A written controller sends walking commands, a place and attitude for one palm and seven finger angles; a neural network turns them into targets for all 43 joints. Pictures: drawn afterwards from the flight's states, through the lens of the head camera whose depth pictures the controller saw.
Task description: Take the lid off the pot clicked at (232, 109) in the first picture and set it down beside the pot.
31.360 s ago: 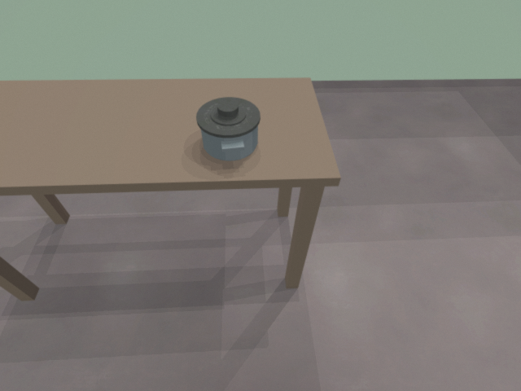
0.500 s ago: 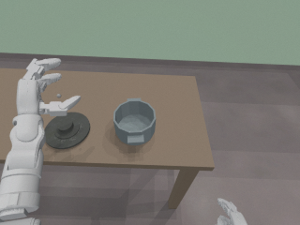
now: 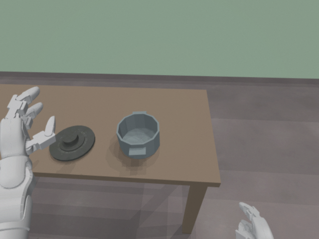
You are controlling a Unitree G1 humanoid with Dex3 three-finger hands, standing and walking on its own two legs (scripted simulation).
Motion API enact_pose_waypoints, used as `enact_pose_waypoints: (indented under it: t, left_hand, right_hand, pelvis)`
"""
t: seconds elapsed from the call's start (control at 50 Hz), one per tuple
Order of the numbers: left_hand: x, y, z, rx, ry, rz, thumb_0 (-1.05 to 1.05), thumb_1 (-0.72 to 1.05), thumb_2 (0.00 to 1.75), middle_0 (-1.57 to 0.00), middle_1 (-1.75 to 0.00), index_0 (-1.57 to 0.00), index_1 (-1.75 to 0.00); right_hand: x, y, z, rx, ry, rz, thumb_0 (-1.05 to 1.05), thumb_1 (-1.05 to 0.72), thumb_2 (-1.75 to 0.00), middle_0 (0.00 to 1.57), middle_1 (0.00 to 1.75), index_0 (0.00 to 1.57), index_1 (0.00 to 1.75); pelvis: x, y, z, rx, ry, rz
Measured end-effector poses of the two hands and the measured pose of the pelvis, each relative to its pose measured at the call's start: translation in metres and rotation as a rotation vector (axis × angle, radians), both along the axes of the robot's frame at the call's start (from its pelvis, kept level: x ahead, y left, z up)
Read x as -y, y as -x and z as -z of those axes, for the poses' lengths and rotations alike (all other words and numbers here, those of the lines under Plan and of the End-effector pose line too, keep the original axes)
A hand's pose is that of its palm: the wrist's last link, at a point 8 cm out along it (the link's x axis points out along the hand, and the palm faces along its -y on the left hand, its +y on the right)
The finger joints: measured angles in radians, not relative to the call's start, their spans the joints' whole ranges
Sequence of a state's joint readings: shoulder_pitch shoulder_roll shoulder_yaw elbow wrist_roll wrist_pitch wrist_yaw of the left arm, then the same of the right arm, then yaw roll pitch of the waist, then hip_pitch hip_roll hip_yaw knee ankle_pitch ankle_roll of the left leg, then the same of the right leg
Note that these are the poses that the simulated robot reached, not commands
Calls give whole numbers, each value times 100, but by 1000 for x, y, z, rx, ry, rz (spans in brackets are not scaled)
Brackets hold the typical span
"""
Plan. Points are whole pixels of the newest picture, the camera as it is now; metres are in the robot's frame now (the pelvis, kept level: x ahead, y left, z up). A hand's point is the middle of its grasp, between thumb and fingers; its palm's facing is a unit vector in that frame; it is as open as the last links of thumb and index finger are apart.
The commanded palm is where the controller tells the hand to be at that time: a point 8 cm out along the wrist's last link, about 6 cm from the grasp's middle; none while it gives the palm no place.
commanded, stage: draw the hand back to the body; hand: left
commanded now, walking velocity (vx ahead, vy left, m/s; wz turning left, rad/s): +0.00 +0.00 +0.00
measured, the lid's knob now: (70, 138) +0.44 +0.35 -0.05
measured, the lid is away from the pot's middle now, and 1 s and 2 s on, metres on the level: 0.24 0.24 0.24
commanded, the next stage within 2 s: step back with the hand held close in 0.98 s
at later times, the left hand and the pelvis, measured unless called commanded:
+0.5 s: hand (43, 163) +0.22 +0.24 +0.16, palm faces +0.41 -0.86 -0.30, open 7.4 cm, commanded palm +0.16 +0.28 +0.17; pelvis -0.02 -0.01 +0.00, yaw +0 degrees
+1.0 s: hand (27, 189) +0.17 +0.25 +0.16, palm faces +0.39 -0.86 -0.34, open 7.4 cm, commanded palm +0.11 +0.29 +0.17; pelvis -0.01 +0.01 +0.00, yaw +1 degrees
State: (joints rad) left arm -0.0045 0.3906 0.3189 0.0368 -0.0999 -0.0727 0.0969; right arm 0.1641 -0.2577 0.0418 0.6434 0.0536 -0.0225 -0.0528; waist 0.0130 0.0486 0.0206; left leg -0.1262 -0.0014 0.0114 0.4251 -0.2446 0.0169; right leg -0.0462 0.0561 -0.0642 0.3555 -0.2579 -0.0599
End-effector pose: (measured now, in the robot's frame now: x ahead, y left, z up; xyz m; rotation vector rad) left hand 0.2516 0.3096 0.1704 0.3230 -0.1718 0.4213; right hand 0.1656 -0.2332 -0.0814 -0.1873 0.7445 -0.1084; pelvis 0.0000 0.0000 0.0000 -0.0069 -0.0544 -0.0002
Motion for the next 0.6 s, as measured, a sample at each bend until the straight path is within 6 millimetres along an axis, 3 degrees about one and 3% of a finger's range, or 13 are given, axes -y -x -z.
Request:
enact_pose_waypoints:
  t: [0.28, 0.6]
  left_hand:
    - [18, 46, 0, 7, -12, 5, 1, 84, 89, -22, -33, -22, -33]
    - [30, 89, 1, 3, -45, 42, 2, 89, 90, -21, -30, -21, -30]
  right_hand:
    - [-3, 6, 2, 31, -28, -28, 2, -91, -90, 20, 30, 20, 30]
    - [-3, 8, -4, 68, -6, -23, 2, -91, -90, 20, 30, 20, 30]
  pelvis:
    - [9, 12, -1, 26, -3, -5]
    - [5, 16, -1, 39, 0, -2]
